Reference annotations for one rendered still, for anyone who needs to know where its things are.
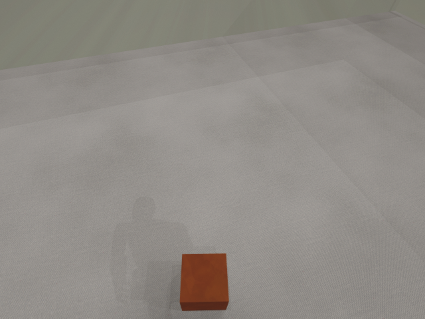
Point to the carton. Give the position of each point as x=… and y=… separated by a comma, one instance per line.
x=204, y=282

